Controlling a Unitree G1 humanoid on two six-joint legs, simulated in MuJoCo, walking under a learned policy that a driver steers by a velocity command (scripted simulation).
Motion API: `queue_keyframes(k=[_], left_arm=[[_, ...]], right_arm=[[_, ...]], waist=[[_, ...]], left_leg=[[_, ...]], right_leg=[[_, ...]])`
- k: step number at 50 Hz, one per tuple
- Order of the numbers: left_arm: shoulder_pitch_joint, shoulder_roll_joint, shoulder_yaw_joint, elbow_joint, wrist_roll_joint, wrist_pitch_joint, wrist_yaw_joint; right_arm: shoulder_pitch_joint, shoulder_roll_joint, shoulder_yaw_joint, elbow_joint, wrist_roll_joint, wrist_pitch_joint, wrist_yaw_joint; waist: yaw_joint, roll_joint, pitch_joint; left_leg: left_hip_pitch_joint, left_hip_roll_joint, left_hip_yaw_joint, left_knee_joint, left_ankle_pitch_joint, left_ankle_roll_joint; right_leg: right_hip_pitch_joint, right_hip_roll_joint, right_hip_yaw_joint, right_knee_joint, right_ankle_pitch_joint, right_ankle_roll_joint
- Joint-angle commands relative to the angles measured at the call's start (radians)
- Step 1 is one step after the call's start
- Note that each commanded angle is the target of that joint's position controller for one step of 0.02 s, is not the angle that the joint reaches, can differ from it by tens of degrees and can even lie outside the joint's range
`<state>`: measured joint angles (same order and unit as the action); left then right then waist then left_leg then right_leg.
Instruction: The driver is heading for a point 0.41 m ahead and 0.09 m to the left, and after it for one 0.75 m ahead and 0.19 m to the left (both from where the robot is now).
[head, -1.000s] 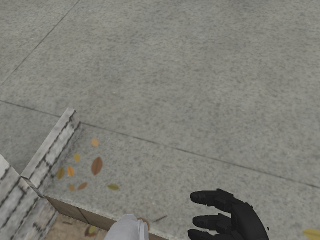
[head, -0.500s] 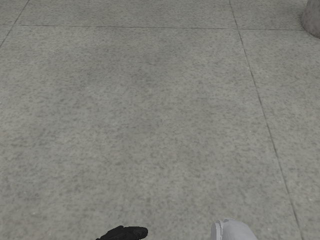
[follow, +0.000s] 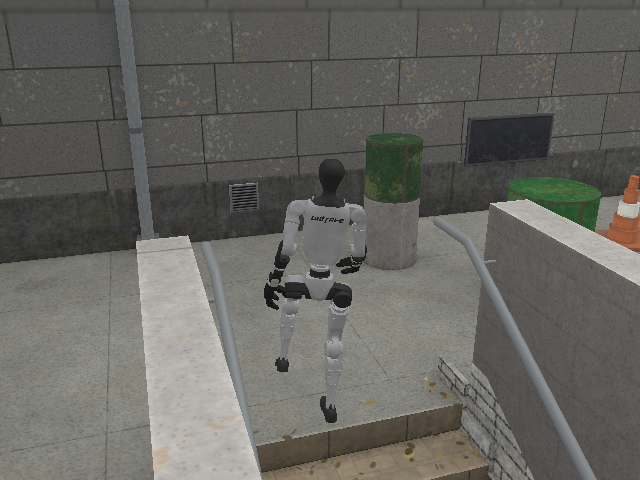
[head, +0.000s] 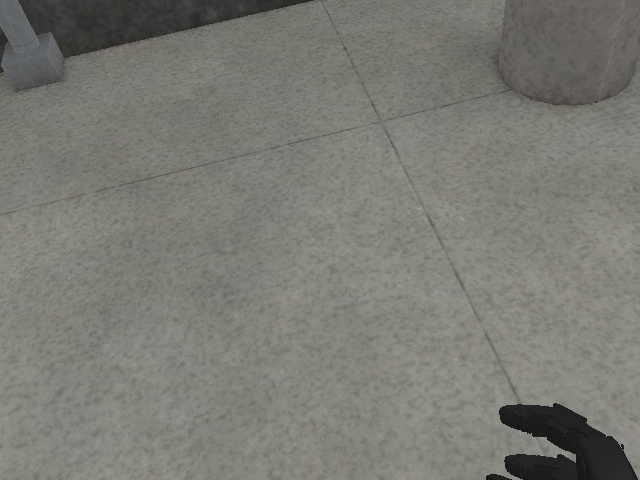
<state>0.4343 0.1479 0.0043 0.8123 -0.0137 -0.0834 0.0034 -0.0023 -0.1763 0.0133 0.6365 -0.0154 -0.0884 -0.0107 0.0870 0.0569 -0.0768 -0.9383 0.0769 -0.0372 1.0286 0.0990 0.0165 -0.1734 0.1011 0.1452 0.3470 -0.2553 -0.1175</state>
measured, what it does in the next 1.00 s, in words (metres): walks ahead, turning left: left foot, then right foot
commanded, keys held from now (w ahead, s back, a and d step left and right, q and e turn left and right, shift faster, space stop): w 0.24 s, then q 0.76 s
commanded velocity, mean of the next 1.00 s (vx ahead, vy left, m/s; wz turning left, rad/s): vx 0.23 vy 0.00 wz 0.20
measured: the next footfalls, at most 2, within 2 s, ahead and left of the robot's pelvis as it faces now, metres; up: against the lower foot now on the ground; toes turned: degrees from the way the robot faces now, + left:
left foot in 0.22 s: +0.36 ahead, +0.14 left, +0.00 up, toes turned -5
right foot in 0.74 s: +0.49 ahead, -0.05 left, +0.00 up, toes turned +15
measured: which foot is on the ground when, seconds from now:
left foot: up 0.00-0.20, down 0.22-0.74, up 0.76-1.00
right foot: down 0.00-0.22, up 0.24-0.72, down 0.74-1.00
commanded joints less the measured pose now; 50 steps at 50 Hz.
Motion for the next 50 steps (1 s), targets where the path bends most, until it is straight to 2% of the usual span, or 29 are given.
queue_keyframes(k=[1,4,7,8,10,11,12,13,14,15,16,17,18,20,24,25,30,32,34,35,36,37,38,39,40,41,42,45,50], left_arm=[[0.105,0.130,0.039,-0.017,-0.005,0.005,0.024],[0.121,0.163,0.051,-0.002,-0.003,0.009,0.029],[0.060,0.208,0.067,-0.017,-0.009,0.013,0.027],[0.044,0.220,0.074,-0.022,-0.014,0.008,0.027],[-0.010,0.236,0.083,-0.043,0.005,0.013,0.022],[-0.052,0.227,0.078,-0.068,0.023,0.011,0.012],[-0.034,0.141,0.050,-0.096,0.054,0.004,0.002],[0.212,0.071,0.033,-0.064,0.004,-0.002,0.000],[0.176,0.196,0.054,-0.040,-0.007,-0.008,0.001],[0.003,0.244,0.064,-0.083,-0.008,-0.009,0.002],[-0.100,0.232,0.060,-0.117,0.012,-0.015,0.006],[-0.165,0.220,0.063,-0.155,0.032,-0.023,0.007],[-0.164,0.176,0.058,-0.179,0.027,-0.025,0.006],[-0.156,0.137,0.051,-0.205,0.028,-0.014,0.017],[-0.224,0.118,0.045,-0.239,0.024,0.012,0.044],[-0.245,0.122,0.044,-0.244,0.036,0.019,0.047],[-0.399,0.152,0.057,-0.281,0.026,0.052,0.055],[-0.451,0.148,0.059,-0.305,0.012,0.046,0.048],[-0.426,0.153,0.064,-0.298,0.004,0.021,0.038],[-0.380,0.168,0.072,-0.278,0.003,0.004,0.034],[-0.337,0.193,0.084,-0.257,0.016,-0.003,0.032],[-0.297,0.247,0.095,-0.258,0.038,0.000,0.042],[-0.295,0.276,0.102,-0.263,0.055,0.020,0.048],[-0.256,0.236,0.100,-0.257,0.047,0.032,0.044],[-0.281,0.189,0.087,-0.265,0.039,0.038,0.045],[-0.314,0.169,0.081,-0.267,0.029,0.042,0.046],[-0.341,0.171,0.078,-0.269,0.022,0.045,0.045],[-0.355,0.198,0.085,-0.251,0.041,0.054,0.038],[-0.322,0.251,0.102,-0.222,0.034,0.069,0.052]], right_arm=[[-0.215,-0.083,-0.041,-0.111,0.016,-0.036,0.017],[-0.277,-0.051,-0.034,-0.113,0.016,-0.061,0.065],[-0.214,-0.097,-0.057,-0.088,0.032,-0.063,0.066],[-0.175,-0.121,-0.066,-0.079,0.037,-0.061,0.059],[0.019,-0.185,-0.094,-0.024,0.032,-0.055,0.035],[0.190,-0.215,-0.101,0.014,0.021,-0.050,0.024],[0.368,-0.282,-0.101,0.035,-0.006,-0.042,0.016],[0.406,-0.309,-0.119,0.079,-0.013,-0.044,0.031],[0.351,-0.196,-0.100,0.057,0.005,-0.034,0.028],[0.246,-0.140,-0.080,0.037,0.013,-0.026,0.017],[0.212,-0.137,-0.066,0.038,0.017,-0.020,0.019],[0.218,-0.128,-0.059,0.059,0.017,-0.022,0.022],[0.240,-0.126,-0.053,0.079,0.005,-0.025,0.019],[0.255,-0.148,-0.057,0.098,0.009,-0.026,0.017],[0.269,-0.222,-0.083,0.109,0.016,0.005,-0.003],[0.263,-0.244,-0.089,0.104,0.021,0.017,-0.007],[0.304,-0.228,-0.101,0.095,0.057,0.052,-0.020],[0.319,-0.222,-0.108,0.092,0.051,0.068,-0.028],[0.307,-0.224,-0.115,0.063,0.038,0.091,-0.034],[0.266,-0.215,-0.118,0.040,0.045,0.092,-0.034],[0.259,-0.196,-0.118,0.020,0.043,0.087,-0.030],[0.285,-0.134,-0.100,-0.003,0.022,0.077,-0.027],[0.397,-0.106,-0.090,-0.002,0.016,0.064,-0.022],[0.419,-0.184,-0.104,0.008,0.014,0.059,-0.018],[0.380,-0.246,-0.122,0.026,0.022,0.074,-0.017],[0.340,-0.256,-0.131,0.033,0.026,0.098,-0.022],[0.323,-0.254,-0.135,0.030,0.030,0.122,-0.025],[0.288,-0.177,-0.116,-0.005,0.031,0.140,-0.019],[0.188,-0.141,-0.091,-0.066,0.023,0.133,-0.003]], waist=[[0.035,-0.198,0.048],[0.059,-0.195,0.091],[0.001,-0.211,0.106],[-0.020,-0.209,0.095],[-0.115,-0.197,0.000],[-0.189,-0.194,-0.112],[-0.221,-0.027,-0.286],[-0.106,0.427,-0.411],[-0.136,0.266,-0.369],[-0.141,0.113,-0.202],[-0.124,-0.045,-0.118],[-0.112,-0.094,-0.064],[-0.081,-0.071,-0.050],[-0.054,-0.023,-0.042],[-0.040,-0.013,-0.059],[-0.042,0.004,-0.063],[-0.104,0.036,-0.062],[-0.119,0.054,-0.052],[-0.104,0.092,-0.043],[-0.074,0.091,-0.034],[-0.070,0.089,-0.054],[-0.093,-0.039,-0.123],[-0.156,-0.325,-0.130],[-0.132,-0.378,-0.203],[-0.119,-0.231,-0.153],[-0.121,-0.145,-0.106],[-0.126,-0.125,-0.068],[-0.123,-0.188,-0.023],[-0.078,-0.226,-0.066]], left_leg=[[-0.119,-0.009,0.020,-0.290,0.029,0.001],[0.075,-0.051,0.068,-0.490,0.070,0.030],[0.283,-0.077,0.051,-0.575,0.019,0.053],[0.357,-0.094,0.050,-0.591,-0.009,0.062],[0.562,-0.132,0.085,-0.624,-0.074,0.100],[0.833,-0.055,0.024,-0.571,-0.031,0.148],[1.172,0.137,-0.169,-0.461,0.068,0.198],[1.470,0.359,-0.655,-0.585,0.111,0.410],[1.357,0.303,-0.675,-0.677,0.020,0.365],[1.168,0.247,-0.463,-0.680,0.142,0.314],[1.010,0.192,-0.340,-0.686,0.351,0.287],[0.919,0.159,-0.290,-0.704,0.471,0.282],[0.880,0.141,-0.257,-0.719,0.526,0.279],[0.813,0.110,-0.216,-0.738,0.583,0.283],[0.692,0.070,-0.171,-0.720,0.605,0.252],[0.661,0.057,-0.178,-0.719,0.556,0.237],[0.721,0.050,-0.267,-0.668,0.216,0.182],[0.752,0.050,-0.328,-0.651,0.115,0.185],[0.794,0.056,-0.389,-0.598,0.108,0.202],[0.788,0.027,-0.401,-0.550,0.058,0.175],[0.735,-0.019,-0.378,-0.492,-0.035,0.137],[0.585,-0.085,-0.305,-0.326,-0.283,0.088],[0.336,-0.221,-0.148,-0.146,-0.778,0.018],[0.287,-0.163,-0.118,0.064,-0.836,-0.035],[0.262,-0.134,-0.115,0.194,-0.752,-0.064],[0.253,-0.113,-0.111,0.252,-0.674,-0.088],[0.254,-0.101,-0.104,0.288,-0.620,-0.103],[0.301,-0.092,-0.014,0.228,-0.506,-0.118],[0.391,-0.036,0.026,-0.037,-0.480,-0.109]], right_leg=[[0.282,-0.254,0.203,-0.122,0.273,-0.021],[0.229,-0.249,0.161,-0.134,0.308,-0.045],[0.226,-0.267,0.162,-0.105,0.433,-0.063],[0.239,-0.275,0.159,-0.070,0.590,-0.057],[0.272,-0.242,0.123,0.147,0.941,-0.029],[0.146,-0.215,0.125,0.331,0.910,-0.007],[-0.076,-0.124,0.092,0.637,0.485,0.018],[-0.424,0.065,0.078,1.021,-0.358,0.101],[-0.481,-0.004,0.114,1.144,-0.301,0.091],[-0.488,-0.065,0.045,1.126,-0.209,0.097],[-0.462,-0.107,-0.007,1.095,-0.163,0.110],[-0.469,-0.119,-0.028,1.052,-0.139,0.125],[-0.452,-0.138,-0.035,1.012,-0.129,0.134],[-0.447,-0.137,-0.053,0.934,-0.099,0.154],[-0.406,-0.109,-0.086,0.686,0.003,0.191],[-0.384,-0.095,-0.089,0.638,0.049,0.195],[-0.390,-0.073,-0.041,0.434,0.124,0.203],[-0.360,-0.054,-0.029,0.341,0.099,0.196],[-0.321,-0.051,-0.027,0.227,0.043,0.175],[-0.258,-0.055,-0.029,0.090,0.119,0.159],[-0.124,-0.102,-0.023,0.010,0.259,0.126],[0.080,-0.294,0.111,0.068,0.538,0.042],[0.236,-0.499,0.317,0.092,0.908,-0.125],[0.236,-0.586,0.464,0.046,0.847,-0.208],[0.188,-0.527,0.369,0.046,0.718,-0.192],[0.118,-0.461,0.252,0.052,0.625,-0.147],[0.057,-0.424,0.182,0.043,0.559,-0.120],[-0.048,-0.323,0.005,-0.002,0.498,-0.095],[-0.009,-0.377,-0.052,-0.007,0.462,-0.121]])
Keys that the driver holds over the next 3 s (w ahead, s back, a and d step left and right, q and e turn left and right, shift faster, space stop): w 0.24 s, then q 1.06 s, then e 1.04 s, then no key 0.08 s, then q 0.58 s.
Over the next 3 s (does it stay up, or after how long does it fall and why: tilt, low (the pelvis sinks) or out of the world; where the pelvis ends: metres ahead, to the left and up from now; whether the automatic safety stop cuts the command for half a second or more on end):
stays up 0.31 0.08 -0.02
